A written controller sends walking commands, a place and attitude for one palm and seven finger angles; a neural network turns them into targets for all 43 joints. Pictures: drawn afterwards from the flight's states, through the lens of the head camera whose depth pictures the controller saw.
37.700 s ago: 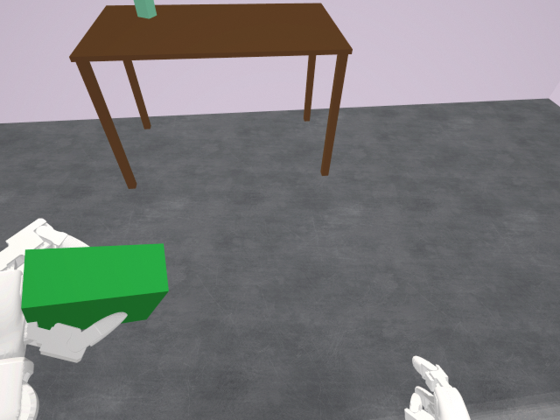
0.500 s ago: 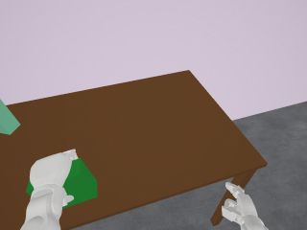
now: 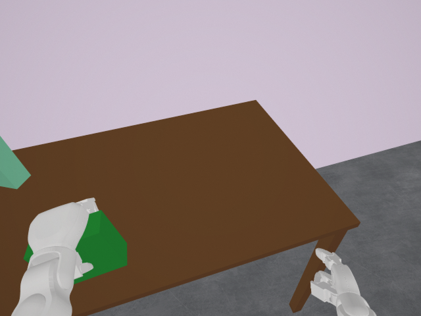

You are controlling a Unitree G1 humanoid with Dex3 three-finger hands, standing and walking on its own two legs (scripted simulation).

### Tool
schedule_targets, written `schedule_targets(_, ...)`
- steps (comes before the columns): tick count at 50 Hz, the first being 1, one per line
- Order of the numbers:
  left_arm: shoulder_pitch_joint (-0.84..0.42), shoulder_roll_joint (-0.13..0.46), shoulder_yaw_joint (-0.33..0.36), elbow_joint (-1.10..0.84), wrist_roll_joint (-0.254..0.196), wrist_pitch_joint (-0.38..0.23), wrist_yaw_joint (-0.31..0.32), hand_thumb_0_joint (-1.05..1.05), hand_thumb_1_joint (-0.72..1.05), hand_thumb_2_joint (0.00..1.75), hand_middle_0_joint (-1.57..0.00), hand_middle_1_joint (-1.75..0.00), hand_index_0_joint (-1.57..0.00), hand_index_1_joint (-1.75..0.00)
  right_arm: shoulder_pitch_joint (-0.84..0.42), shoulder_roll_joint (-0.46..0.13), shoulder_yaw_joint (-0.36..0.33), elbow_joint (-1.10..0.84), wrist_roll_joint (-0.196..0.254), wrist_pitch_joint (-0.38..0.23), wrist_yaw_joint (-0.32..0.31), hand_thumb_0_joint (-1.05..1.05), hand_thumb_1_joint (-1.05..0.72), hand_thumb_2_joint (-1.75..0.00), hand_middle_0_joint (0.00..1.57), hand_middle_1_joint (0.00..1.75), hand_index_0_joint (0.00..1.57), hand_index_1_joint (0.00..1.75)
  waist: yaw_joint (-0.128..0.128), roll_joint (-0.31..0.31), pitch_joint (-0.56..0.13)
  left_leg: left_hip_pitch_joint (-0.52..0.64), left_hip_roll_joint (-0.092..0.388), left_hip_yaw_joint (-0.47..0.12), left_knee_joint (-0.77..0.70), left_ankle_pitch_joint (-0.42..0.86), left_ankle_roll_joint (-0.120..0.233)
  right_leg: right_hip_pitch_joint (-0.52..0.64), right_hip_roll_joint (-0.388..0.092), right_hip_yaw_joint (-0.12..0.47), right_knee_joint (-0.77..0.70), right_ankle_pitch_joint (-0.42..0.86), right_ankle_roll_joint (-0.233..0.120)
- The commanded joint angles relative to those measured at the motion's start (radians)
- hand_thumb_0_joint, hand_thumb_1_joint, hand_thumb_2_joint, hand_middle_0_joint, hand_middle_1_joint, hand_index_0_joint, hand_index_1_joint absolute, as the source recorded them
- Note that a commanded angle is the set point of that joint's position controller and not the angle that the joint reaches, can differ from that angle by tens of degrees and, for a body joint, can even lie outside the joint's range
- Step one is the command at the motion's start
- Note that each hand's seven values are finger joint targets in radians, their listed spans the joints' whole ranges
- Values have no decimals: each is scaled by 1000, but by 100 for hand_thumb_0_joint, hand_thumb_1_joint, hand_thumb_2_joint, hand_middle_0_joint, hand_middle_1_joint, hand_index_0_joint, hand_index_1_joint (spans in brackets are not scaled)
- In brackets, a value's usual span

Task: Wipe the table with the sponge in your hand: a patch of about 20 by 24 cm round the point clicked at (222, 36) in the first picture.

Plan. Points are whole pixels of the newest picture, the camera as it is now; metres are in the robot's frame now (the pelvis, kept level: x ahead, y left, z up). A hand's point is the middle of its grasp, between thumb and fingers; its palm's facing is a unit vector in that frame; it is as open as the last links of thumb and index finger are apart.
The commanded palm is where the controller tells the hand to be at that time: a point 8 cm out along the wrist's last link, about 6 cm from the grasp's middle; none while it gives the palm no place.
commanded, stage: lift the sponge slowly off the table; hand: left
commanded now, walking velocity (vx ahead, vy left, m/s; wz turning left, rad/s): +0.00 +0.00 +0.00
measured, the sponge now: (87, 255) +0.20 +0.29 +0.02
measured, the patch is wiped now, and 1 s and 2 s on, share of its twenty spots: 1.00 1.00 1.00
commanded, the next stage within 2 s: bring the sponge back beside the body in 0.78 s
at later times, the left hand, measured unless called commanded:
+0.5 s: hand (77, 224) +0.22 +0.29 +0.09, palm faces +0.03 -0.12 -0.99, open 9.7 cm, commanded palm +0.19 +0.29 +0.17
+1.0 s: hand (71, 220) +0.22 +0.30 +0.10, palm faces +0.05 -0.13 -0.99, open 9.7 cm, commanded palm +0.19 +0.29 +0.18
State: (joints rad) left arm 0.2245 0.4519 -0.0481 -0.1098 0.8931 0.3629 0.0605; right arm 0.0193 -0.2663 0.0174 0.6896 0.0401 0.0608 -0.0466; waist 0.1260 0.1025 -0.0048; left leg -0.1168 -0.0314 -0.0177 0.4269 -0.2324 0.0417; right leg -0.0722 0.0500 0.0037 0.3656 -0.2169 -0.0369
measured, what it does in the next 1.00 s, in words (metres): stands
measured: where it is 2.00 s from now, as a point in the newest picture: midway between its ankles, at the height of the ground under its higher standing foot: outside the picture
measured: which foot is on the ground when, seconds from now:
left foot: down 0.00-1.00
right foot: down 0.00-1.00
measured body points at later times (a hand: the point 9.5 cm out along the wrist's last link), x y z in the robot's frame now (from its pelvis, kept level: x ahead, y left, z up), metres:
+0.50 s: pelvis +0.00 -0.01 +0.00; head -0.03 -0.05 +0.45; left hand +0.21 +0.29 +0.15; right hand +0.25 -0.21 -0.07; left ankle +0.00 +0.09 -0.74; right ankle -0.01 -0.10 -0.74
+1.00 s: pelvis -0.01 +0.00 +0.00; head -0.03 -0.03 +0.45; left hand +0.21 +0.30 +0.15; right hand +0.25 -0.19 -0.07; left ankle +0.00 +0.09 -0.74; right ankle -0.01 -0.10 -0.74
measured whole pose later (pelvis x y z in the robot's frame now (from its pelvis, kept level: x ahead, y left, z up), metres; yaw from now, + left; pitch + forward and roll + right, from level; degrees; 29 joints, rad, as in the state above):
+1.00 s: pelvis -0.01 +0.00 +0.00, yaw +0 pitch -5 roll -1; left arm 0.12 0.51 -0.04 -0.19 0.87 0.42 -0.05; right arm -0.01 -0.27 0.04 0.68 0.05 0.06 -0.06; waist 0.13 0.10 0.01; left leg -0.12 -0.04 -0.02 0.41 -0.21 0.05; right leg -0.08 0.04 0.01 0.37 -0.21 -0.03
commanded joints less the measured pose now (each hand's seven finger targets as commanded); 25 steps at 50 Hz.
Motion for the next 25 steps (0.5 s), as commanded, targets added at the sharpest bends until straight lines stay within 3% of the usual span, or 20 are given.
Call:
schedule_targets(1,-274,205,119,-237,40,-26,42,0,10,130,-120,-160,-120,-160,-245,-89,-20,-185,1,-66,-14,0,-90,-90,20,30,20,30,3,-9,-147,61,10,-97,-56,196,19,-16,-7,100,-65,113,-60)
schedule_targets(2,-281,195,108,-231,43,-26,41,0,10,130,-120,-160,-120,-160,-250,-85,-18,-176,4,-68,-12,0,-90,-90,20,30,20,30,-8,-24,-131,56,12,-96,-59,198,14,-27,-9,107,-66,109,-58)
schedule_targets(4,-299,200,109,-230,47,-16,39,0,10,130,-120,-160,-120,-160,-256,-88,-18,-173,3,-62,-12,0,-90,-90,20,30,20,30,-3,-23,-147,59,11,-95,-66,209,12,-15,-12,108,-67,124,-58)
schedule_targets(5,-321,232,134,-240,48,-9,41,0,10,130,-120,-160,-120,-160,-264,-91,-17,-172,3,-64,-13,0,-90,-90,20,30,20,30,0,-6,-148,59,13,-99,-75,188,11,-10,-6,124,-70,95,-62)
schedule_targets(6,-335,205,108,-225,53,1,39,0,10,130,-120,-160,-120,-160,-263,-88,-12,-178,2,-63,-15,0,-90,-90,20,30,20,30,4,-13,-158,58,9,-91,-72,195,14,-2,-8,98,-68,107,-61)
schedule_targets(7,-338,217,119,-210,54,6,40,0,10,130,-120,-160,-120,-160,-268,-86,-12,-167,5,-64,-13,0,-90,-90,20,30,20,30,-1,-32,-147,53,10,-91,-73,200,10,-9,-10,113,-70,109,-60)
schedule_targets(8,-306,216,126,-189,51,19,36,0,10,130,-120,-160,-120,-160,-266,-93,-13,-168,1,-58,-11,0,-90,-90,20,30,20,30,11,-32,-150,51,7,-88,-71,216,12,7,-11,106,-71,138,-63)
schedule_targets(10,-308,280,178,-209,47,34,32,0,10,130,-120,-160,-120,-160,-280,-99,-11,-165,2,-50,-8,0,-90,-90,20,30,20,30,13,-22,-168,46,5,-90,-77,206,8,26,-13,136,-68,125,-63)
schedule_targets(11,-318,239,141,-194,46,48,24,0,10,130,-120,-160,-120,-160,-282,-93,-5,-175,3,-47,-9,0,-90,-90,20,30,20,30,13,-36,-162,37,3,-83,-75,207,11,27,-16,110,-66,131,-59)
schedule_targets(12,-321,255,155,-186,42,53,20,0,10,130,-120,-160,-120,-160,-285,-94,-5,-168,7,-46,-8,0,-90,-90,20,30,20,30,6,-55,-151,33,5,-85,-75,205,7,15,-17,120,-69,123,-56)
schedule_targets(13,-310,239,139,-174,42,64,10,0,10,130,-120,-160,-120,-160,-289,-98,-6,-171,6,-42,-9,0,-90,-90,20,30,20,30,12,-42,-154,38,3,-81,-68,215,11,14,-18,115,-69,141,-58)
schedule_targets(15,-326,268,154,-209,38,69,-4,0,10,130,-120,-160,-120,-160,-294,-102,-5,-175,6,-40,-7,0,-90,-90,20,30,20,30,2,-29,-161,40,4,-83,-71,209,8,17,-17,135,-66,138,-59)
schedule_targets(17,-292,236,131,-242,26,66,-19,0,10,130,-120,-160,-120,-160,-296,-91,-2,-189,8,-45,-3,0,-90,-90,20,30,20,30,6,-23,-168,46,3,-85,-62,237,12,23,-23,119,-55,177,-56)
schedule_targets(19,-285,253,142,-241,21,64,-31,0,10,130,-120,-160,-120,-160,-288,-95,-4,-187,7,-41,-6,0,-90,-90,20,30,20,30,2,-49,-167,44,2,-81,-56,230,15,20,-28,122,-57,180,-50)
schedule_targets(20,-316,290,167,-250,22,61,-34,0,10,130,-120,-160,-120,-160,-289,-101,-2,-187,5,-43,-11,0,-90,-90,20,30,20,30,-3,-46,-149,43,4,-87,-59,208,16,5,-22,138,-67,146,-53)
schedule_targets(22,-354,286,159,-228,28,53,-38,0,10,130,-120,-160,-120,-160,-283,-96,1,-180,9,-47,-17,0,-90,-90,20,30,20,30,-8,-45,-139,39,5,-86,-57,189,16,-15,-24,128,-71,111,-51)
schedule_targets(24,-340,293,172,-247,21,36,-39,0,10,130,-120,-160,-120,-160,-278,-97,-4,-184,6,-50,-19,0,-90,-90,20,30,20,30,-1,-52,-164,51,1,-83,-46,216,18,6,-29,130,-63,164,-51)
schedule_targets(25,-362,335,203,-280,21,28,-36,0,10,130,-120,-160,-120,-160,-278,-103,-5,-187,5,-54,-21,0,-90,-90,20,30,20,30,-2,-32,-189,62,2,-87,-48,219,17,19,-24,146,-61,164,-56)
